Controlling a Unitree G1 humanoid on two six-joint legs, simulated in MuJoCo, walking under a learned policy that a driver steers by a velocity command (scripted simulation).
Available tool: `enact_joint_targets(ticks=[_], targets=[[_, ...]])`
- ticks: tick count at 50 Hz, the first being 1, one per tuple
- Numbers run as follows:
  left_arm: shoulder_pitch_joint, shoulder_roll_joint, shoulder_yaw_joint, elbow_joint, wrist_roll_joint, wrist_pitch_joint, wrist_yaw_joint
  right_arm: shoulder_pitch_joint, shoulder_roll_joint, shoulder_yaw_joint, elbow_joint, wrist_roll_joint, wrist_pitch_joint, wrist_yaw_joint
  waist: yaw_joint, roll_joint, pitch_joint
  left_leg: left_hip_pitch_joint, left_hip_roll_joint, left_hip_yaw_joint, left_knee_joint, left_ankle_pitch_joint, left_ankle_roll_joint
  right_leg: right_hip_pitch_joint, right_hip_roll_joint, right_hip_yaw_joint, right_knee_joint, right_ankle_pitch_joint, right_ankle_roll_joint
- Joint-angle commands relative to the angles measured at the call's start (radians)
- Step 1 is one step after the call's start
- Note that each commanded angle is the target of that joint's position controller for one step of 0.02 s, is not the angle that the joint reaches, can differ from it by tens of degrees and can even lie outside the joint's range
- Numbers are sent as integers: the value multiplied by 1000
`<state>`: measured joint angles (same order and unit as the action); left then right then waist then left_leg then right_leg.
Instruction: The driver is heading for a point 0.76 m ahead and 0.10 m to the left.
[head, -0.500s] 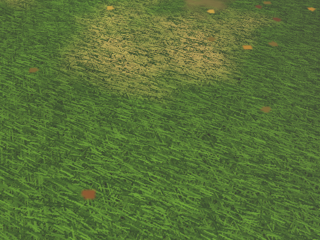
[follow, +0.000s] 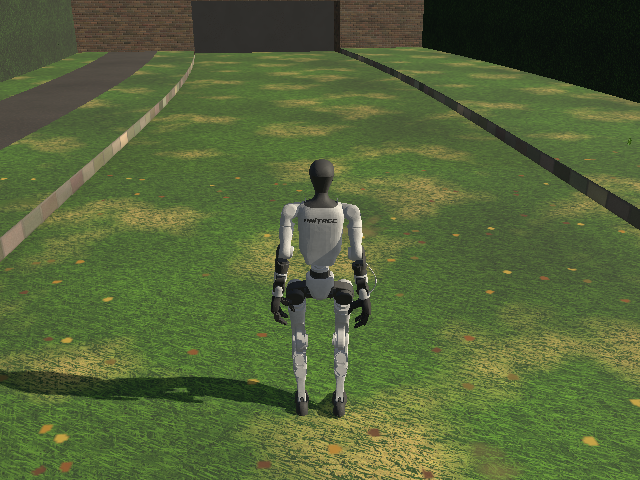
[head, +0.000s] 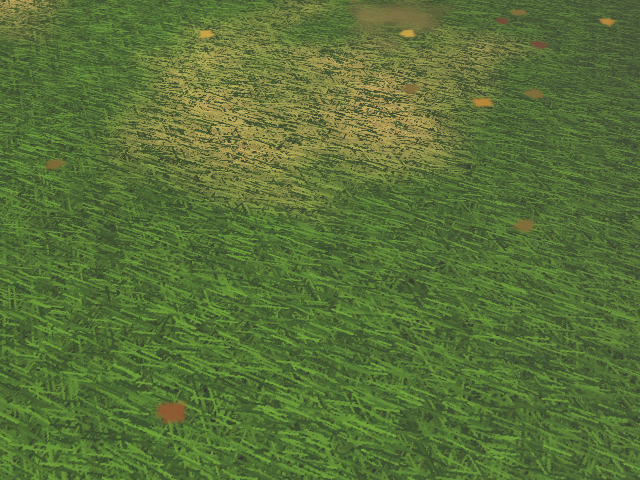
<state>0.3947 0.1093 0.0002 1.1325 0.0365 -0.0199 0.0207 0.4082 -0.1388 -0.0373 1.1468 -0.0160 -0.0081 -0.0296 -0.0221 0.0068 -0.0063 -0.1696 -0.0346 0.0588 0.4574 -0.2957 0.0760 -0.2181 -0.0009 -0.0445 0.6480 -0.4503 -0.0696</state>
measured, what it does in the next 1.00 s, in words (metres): walks ahead: left foot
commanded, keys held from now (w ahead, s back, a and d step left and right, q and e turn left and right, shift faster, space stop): w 1.00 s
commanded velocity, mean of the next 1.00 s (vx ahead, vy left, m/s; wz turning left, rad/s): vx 0.45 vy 0.00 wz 0.00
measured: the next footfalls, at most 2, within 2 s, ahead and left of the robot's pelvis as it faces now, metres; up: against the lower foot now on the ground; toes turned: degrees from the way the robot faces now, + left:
left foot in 0.56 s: +0.41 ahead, +0.05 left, +0.00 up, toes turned +5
right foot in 1.10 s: +0.73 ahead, -0.11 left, +0.00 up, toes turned -3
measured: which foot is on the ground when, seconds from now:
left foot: down 0.00-0.12, up 0.14-0.54, down 0.56-1.00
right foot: down 0.00-0.56, up 0.58-1.00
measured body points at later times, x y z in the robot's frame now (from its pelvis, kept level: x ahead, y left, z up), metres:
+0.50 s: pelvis +0.20 -0.03 -0.01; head +0.24 -0.03 +0.44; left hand +0.05 +0.17 -0.14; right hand +0.38 -0.23 -0.14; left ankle +0.35 +0.06 -0.71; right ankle +0.02 -0.11 -0.74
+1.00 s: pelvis +0.49 -0.01 +0.00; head +0.52 -0.01 +0.45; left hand +0.66 +0.19 -0.13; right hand +0.38 -0.23 -0.14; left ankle +0.37 +0.05 -0.74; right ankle +0.66 -0.14 -0.70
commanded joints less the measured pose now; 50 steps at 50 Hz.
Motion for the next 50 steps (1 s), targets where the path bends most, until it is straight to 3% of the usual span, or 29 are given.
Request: enact_joint_targets(ticks=[1,2,4,5,6,7,8,9,10,12,16,20,22,24,25,26,27,28,29,30,31,32,34,36,40,45,50], targets=[[-41,47,15,-87,-2,-37,-21,92,-139,-32,-9,-8,-11,5,-5,84,183,-66,349,-463,-354,-438,179,-216,-35,6,99,-26,-16],[-12,38,16,-87,-8,-43,-25,46,-141,-33,-24,-1,-17,6,26,86,177,-106,325,-406,-336,-392,158,-148,-36,1,29,-7,-20],[117,12,20,-40,-20,-52,-23,-48,-131,-34,-53,16,-23,10,101,61,160,-261,220,-248,-242,-329,105,131,25,-59,-167,124,-23],[198,27,29,-10,-19,-53,-18,-78,-119,-32,-68,14,-28,12,131,21,153,-348,164,-181,-138,-309,83,263,36,-45,-236,123,-21],[295,87,46,5,-6,-59,-7,-115,-66,-17,-97,10,-39,17,168,-129,128,-469,78,-70,106,-256,44,379,-130,197,-382,-38,-42],[375,189,72,7,-13,-56,-4,-131,-18,-2,-136,4,-47,26,181,-302,122,-613,-13,49,381,-234,15,406,-353,584,-565,-311,-111],[318,183,73,6,-9,-42,1,-131,-85,-17,-143,-30,-47,35,131,-205,192,-623,45,-17,538,-212,30,277,-396,650,-570,-370,-162],[224,151,63,-27,-11,-45,-3,-142,-81,-17,-146,-31,-52,46,80,-107,223,-626,78,-48,593,-129,33,214,-360,574,-572,-308,-154],[168,140,59,-47,-16,-54,-7,-131,-63,-13,-140,-22,-59,54,51,-68,219,-603,95,-60,595,-51,25,195,-315,480,-579,-175,-133],[142,109,46,-56,-21,-74,-4,-125,-72,-20,-130,-19,-60,65,25,-43,178,-567,107,-41,572,53,3,223,-248,322,-577,95,-99],[232,94,31,-18,-20,-88,-3,-218,-60,-21,-167,-15,-43,65,33,-83,140,-599,86,17,539,126,-19,278,-197,161,-511,551,-89],[236,103,22,-18,-17,-94,0,-425,-43,-3,-252,-4,-40,65,63,-109,173,-522,53,75,296,195,-23,219,-169,88,-503,740,-89],[237,125,25,-14,-16,-98,3,-462,-53,1,-272,1,-41,63,63,-128,171,-436,33,98,195,207,1,220,-179,71,-493,825,-89],[213,150,30,-15,-16,-104,4,-428,-83,-7,-274,1,-44,54,29,-134,139,-327,3,107,147,189,42,253,-197,50,-423,1040,-85],[196,165,35,-16,-17,-105,5,-363,-104,-17,-258,1,-48,46,-4,-136,98,-249,-21,109,140,169,63,276,-202,39,-341,1172,-78],[180,180,40,-17,-15,-103,7,-243,-128,-30,-221,3,-55,39,-56,-132,33,-137,-42,101,121,157,84,295,-200,29,-204,1247,-70],[157,191,44,-21,-21,-97,6,-86,-148,-45,-168,-1,-63,31,-125,-114,-46,45,-41,92,47,202,102,250,-180,11,-17,1187,-58],[159,168,38,-36,-27,-94,0,61,-206,-66,-131,-24,-68,23,-171,-63,-132,269,104,-63,23,74,134,75,-140,-5,240,887,-52],[274,33,18,-59,-54,-88,-15,121,-301,-88,-133,-47,-67,27,-101,161,-261,524,434,-585,-52,-51,276,-261,36,-27,663,77,-18],[204,127,44,-66,-40,-83,-18,41,-273,-85,-137,-5,-54,38,-94,86,-248,444,432,-785,-220,-210,296,-374,53,98,783,4,-33],[91,144,50,-111,-29,-82,-20,-87,-218,-67,-158,7,-57,40,-45,60,-64,285,406,-618,-253,-261,254,-438,-17,97,754,99,-42],[31,141,52,-124,-22,-87,-23,-143,-150,-49,-165,6,-68,44,-26,-5,14,150,366,-510,-289,-146,222,-409,-50,92,691,165,-44],[48,100,53,-117,-1,-68,-29,-131,-81,-25,-136,1,-86,35,41,-11,60,-8,283,-333,-313,56,164,-296,-90,93,588,191,-30],[53,73,52,-118,5,-46,-37,-76,-86,-19,-114,1,-102,27,61,5,65,-35,253,-252,-320,190,153,-269,-95,75,525,193,-12],[-125,100,57,-185,3,-25,-50,8,-128,-17,-101,5,-109,26,45,32,112,0,224,-163,-357,282,140,-407,-118,27,377,311,20],[-347,92,45,-259,-15,-29,-57,107,-123,-5,-90,7,-109,25,-13,51,126,89,191,-86,-340,491,100,-420,-82,-35,94,462,37],[-457,105,43,-302,-18,-41,-55,172,-137,-4,-66,-4,-106,14,-38,69,129,261,233,-73,-275,649,109,-412,-40,-60,-53,430,-2]])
